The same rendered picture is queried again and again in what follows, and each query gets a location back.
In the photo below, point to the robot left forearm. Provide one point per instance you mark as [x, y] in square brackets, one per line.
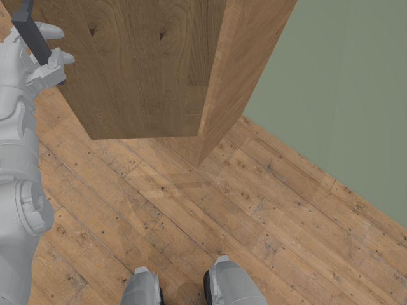
[19, 145]

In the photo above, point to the cupboard door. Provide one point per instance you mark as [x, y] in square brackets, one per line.
[142, 67]

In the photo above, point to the robot thigh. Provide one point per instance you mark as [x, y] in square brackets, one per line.
[230, 281]
[142, 289]

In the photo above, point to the handle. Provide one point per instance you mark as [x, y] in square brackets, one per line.
[30, 33]

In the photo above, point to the robot right thigh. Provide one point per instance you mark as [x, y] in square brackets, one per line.
[230, 281]

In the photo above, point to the left robot upper arm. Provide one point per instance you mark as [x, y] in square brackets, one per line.
[25, 214]

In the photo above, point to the left robot hand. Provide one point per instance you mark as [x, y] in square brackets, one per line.
[19, 70]

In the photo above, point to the robot left thigh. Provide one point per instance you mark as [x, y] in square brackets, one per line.
[142, 289]

